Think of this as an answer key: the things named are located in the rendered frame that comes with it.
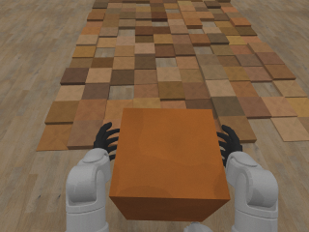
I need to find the right robot forearm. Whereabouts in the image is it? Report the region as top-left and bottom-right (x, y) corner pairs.
(225, 151), (279, 232)

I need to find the left robot forearm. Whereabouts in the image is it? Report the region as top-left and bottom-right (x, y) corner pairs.
(65, 148), (111, 232)

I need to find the left robot hand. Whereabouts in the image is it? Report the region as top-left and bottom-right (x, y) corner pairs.
(93, 122), (120, 160)

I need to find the right robot hand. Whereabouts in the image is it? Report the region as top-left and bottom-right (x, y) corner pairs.
(216, 125), (243, 167)

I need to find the carton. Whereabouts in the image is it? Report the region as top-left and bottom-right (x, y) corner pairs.
(109, 107), (231, 222)

